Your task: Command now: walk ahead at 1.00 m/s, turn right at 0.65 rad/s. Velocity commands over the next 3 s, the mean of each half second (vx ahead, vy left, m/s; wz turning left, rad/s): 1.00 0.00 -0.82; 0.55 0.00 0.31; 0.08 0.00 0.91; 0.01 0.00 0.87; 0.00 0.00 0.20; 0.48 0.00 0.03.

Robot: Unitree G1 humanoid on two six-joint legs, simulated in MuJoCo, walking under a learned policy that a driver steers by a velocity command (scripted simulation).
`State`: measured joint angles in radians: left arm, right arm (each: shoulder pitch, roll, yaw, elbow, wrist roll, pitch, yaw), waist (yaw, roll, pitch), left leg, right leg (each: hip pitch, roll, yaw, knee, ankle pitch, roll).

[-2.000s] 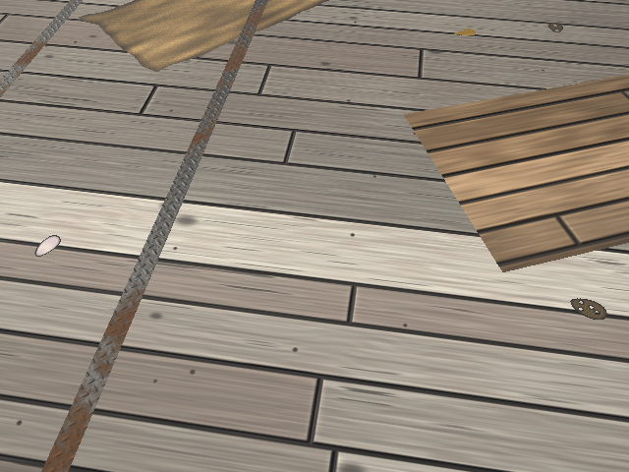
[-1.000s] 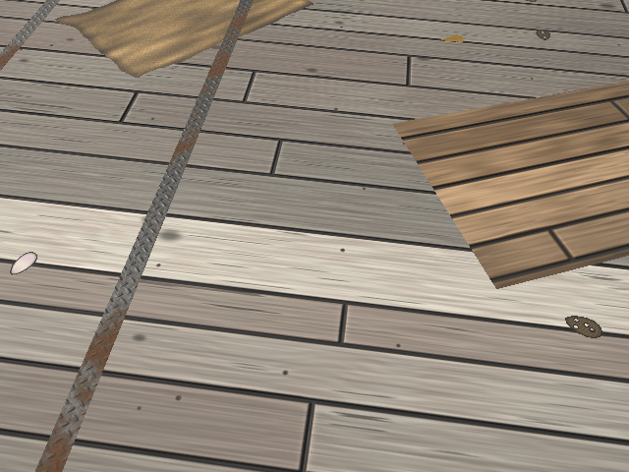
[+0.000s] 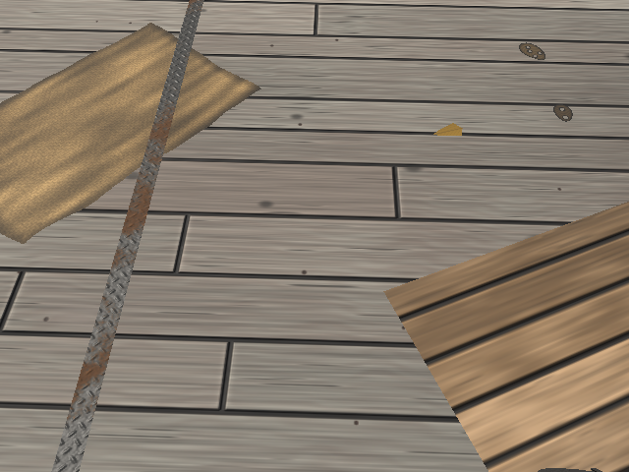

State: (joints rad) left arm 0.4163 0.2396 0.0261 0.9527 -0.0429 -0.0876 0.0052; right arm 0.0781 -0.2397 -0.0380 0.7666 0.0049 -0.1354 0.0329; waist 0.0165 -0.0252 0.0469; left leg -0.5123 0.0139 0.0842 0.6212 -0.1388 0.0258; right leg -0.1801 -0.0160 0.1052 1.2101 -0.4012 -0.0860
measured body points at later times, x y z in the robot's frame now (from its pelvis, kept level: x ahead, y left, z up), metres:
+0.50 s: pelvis +0.43 -0.09 -0.01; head +0.45 -0.11 +0.43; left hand +0.61 +0.15 -0.12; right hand +0.49 -0.38 -0.11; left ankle +0.34 +0.14 -0.57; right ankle +0.50 -0.14 -0.71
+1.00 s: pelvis +0.80 -0.20 +0.00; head +0.84 -0.23 +0.45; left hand +1.05 -0.01 -0.08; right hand +0.84 -0.50 -0.12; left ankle +0.94 -0.21 -0.71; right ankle +0.71 -0.34 -0.60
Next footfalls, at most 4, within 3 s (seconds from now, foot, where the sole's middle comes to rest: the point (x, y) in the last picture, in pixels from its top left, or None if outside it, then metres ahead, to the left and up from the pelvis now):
0.40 right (406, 426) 0.54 -0.15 -0.75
0.84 left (419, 256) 0.98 -0.22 -0.75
1.32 right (490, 240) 1.03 -0.41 -0.75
1.82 left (405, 287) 0.88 -0.18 -0.75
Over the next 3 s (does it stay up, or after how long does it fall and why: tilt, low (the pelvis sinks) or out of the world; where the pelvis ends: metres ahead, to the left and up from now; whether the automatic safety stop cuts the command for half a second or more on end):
stays up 0.99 -0.14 0.01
